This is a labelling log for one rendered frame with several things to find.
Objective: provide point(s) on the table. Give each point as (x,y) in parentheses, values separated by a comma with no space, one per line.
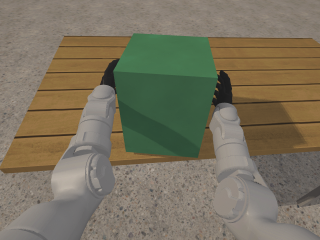
(275,90)

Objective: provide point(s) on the right robot upper arm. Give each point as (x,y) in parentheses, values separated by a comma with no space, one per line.
(250,210)

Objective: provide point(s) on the robot left hand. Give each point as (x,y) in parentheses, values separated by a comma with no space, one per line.
(108,77)

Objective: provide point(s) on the carton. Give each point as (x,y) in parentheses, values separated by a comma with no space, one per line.
(165,86)

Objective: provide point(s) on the robot right forearm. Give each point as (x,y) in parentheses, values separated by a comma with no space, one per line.
(230,147)

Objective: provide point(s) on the robot left forearm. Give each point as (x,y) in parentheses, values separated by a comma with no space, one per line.
(95,125)

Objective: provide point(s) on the robot right hand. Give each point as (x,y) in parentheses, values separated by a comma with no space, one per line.
(224,93)

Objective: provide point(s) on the left robot upper arm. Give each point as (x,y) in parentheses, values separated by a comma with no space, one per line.
(79,185)

